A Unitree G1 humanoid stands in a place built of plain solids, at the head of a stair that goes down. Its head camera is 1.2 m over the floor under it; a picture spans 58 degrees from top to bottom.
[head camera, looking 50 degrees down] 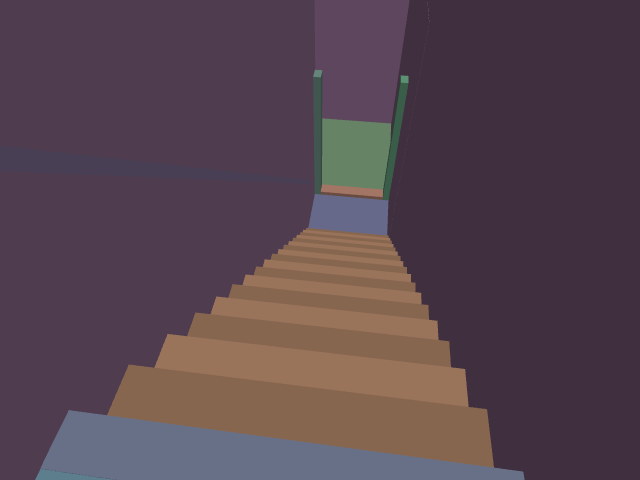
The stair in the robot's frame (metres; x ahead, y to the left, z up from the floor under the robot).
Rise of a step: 0.21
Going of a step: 0.22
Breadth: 1.20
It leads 7 degrees to the right of straight ahead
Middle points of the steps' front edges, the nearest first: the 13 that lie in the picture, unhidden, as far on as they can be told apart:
0.33 0.09 0.00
0.55 0.06 -0.21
0.77 0.03 -0.41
1.00 0.00 -0.62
1.22 -0.03 -0.83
1.44 -0.05 -1.03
1.67 -0.08 -1.24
1.89 -0.11 -1.45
2.11 -0.14 -1.65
2.34 -0.17 -1.86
2.56 -0.19 -2.07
2.78 -0.22 -2.28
3.00 -0.25 -2.48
